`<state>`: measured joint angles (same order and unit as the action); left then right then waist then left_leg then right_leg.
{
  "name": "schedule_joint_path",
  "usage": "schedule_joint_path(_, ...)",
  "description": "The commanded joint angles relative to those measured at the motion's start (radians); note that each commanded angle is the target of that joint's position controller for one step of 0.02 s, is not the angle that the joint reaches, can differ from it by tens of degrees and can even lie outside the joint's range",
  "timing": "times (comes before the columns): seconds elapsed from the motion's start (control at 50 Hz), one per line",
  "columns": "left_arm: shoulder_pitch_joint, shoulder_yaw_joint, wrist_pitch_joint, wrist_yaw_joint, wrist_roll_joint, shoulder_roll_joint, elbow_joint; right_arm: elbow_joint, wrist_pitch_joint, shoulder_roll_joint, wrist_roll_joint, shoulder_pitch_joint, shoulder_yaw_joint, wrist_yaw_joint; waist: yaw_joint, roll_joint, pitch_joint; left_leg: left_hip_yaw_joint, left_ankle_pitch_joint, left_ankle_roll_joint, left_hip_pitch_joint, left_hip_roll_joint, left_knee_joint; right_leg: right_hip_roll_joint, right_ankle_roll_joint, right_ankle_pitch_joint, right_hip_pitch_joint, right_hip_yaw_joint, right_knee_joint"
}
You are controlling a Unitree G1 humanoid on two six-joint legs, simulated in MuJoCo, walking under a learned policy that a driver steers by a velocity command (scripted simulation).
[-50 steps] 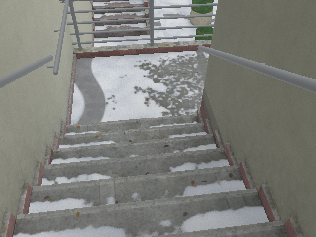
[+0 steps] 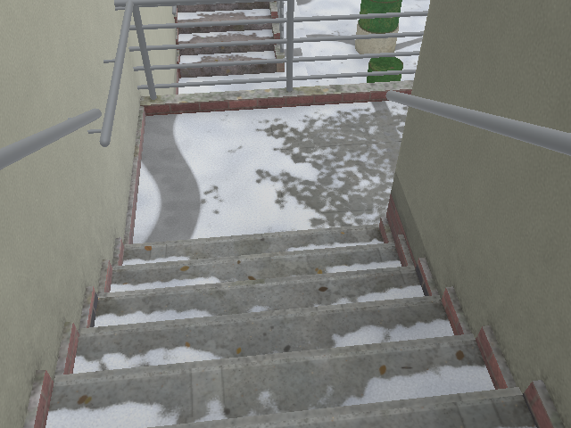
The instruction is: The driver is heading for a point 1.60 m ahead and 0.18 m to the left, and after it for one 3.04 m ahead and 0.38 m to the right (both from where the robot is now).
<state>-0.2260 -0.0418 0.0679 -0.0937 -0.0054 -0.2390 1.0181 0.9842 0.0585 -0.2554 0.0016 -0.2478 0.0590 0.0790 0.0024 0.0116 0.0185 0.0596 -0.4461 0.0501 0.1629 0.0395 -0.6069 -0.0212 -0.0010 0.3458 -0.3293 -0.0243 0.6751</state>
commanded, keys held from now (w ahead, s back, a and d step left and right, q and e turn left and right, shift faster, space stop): shift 0.94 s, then w+shift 0.06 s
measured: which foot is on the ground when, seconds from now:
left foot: down 0.00-1.00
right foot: down 0.00-1.00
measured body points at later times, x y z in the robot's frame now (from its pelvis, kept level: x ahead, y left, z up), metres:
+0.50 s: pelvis -0.01 -0.01 +0.01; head +0.00 +0.00 +0.46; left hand +0.04 +0.24 -0.15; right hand -0.04 -0.24 -0.15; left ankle -0.07 +0.08 -0.72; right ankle +0.01 -0.12 -0.72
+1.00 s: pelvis -0.01 -0.01 +0.00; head -0.01 +0.00 +0.45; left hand -0.02 +0.22 -0.16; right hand -0.07 -0.22 -0.15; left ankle -0.08 +0.08 -0.72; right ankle +0.00 -0.12 -0.72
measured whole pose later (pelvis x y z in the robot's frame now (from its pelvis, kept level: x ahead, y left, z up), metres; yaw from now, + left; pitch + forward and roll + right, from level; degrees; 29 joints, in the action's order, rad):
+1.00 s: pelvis -0.01 -0.01 +0.00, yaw +0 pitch -1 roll +0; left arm -0.30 -0.05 0.06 -0.06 -0.04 -0.16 1.16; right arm 1.13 0.07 -0.13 -0.05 -0.42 0.07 0.06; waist -0.01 0.00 -0.01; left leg 0.06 -0.44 0.08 0.16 0.02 -0.60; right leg 0.01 -0.04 0.42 -0.32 -0.03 0.66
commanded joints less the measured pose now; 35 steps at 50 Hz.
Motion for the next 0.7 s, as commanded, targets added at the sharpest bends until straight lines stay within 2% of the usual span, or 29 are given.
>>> schedule_joint_path(0.02,-0.004,-0.025,0.000,0.003,-0.001,-0.104,-0.021,0.001,0.005,-0.081,-0.004,-0.069,0.018,-0.002,-0.011,-0.003,-0.013,-0.053,0.474,-0.017,0.035,-0.046,0.114,-0.019,-0.031,-0.373,0.090,0.026,-0.082)
schedule_joint_path(0.08,0.014,-0.029,-0.003,0.004,-0.005,-0.112,-0.012,0.012,0.005,-0.085,-0.007,-0.071,0.019,-0.002,-0.007,-0.003,-0.017,-0.051,0.459,-0.019,0.053,-0.046,0.127,-0.018,-0.031,-0.364,0.120,0.022,-0.094)
schedule_joint_path(0.28,0.045,-0.027,-0.004,0.011,-0.011,-0.105,0.027,0.056,0.000,-0.050,-0.016,-0.120,0.012,-0.001,-0.009,-0.010,-0.047,-0.050,0.374,-0.015,0.079,-0.056,0.156,-0.009,-0.039,-0.301,0.144,0.018,-0.136)
schedule_joint_path(0.4,0.033,-0.024,-0.005,0.015,-0.015,-0.089,0.053,0.084,0.000,-0.026,-0.018,-0.155,0.010,0.000,-0.008,-0.018,-0.069,-0.047,0.324,-0.010,0.088,-0.059,0.162,-0.002,-0.043,-0.252,0.130,0.016,-0.154)
schedule_joint_path(0.7,-0.053,-0.013,-0.003,0.016,-0.013,-0.032,0.114,0.130,0.004,0.028,-0.021,-0.221,0.008,0.000,-0.009,-0.021,-0.098,-0.045,0.286,0.003,0.090,-0.059,0.155,0.001,-0.049,-0.194,0.078,0.013,-0.162)
Velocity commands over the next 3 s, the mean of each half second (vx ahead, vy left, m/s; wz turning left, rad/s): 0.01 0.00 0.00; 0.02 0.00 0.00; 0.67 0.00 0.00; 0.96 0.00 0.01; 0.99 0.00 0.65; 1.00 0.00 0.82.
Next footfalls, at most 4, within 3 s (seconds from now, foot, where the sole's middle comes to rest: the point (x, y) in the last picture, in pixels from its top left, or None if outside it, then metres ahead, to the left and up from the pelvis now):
1.30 right None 0.18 -0.20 -0.76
1.70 left None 0.38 -0.08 -0.92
2.00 right None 0.65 -0.29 -1.08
2.42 left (329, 376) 0.91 -0.12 -1.24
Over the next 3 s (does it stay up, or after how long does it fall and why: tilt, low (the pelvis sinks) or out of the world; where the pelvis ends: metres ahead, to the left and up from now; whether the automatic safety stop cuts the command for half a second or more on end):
stays up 1.27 -0.07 -0.71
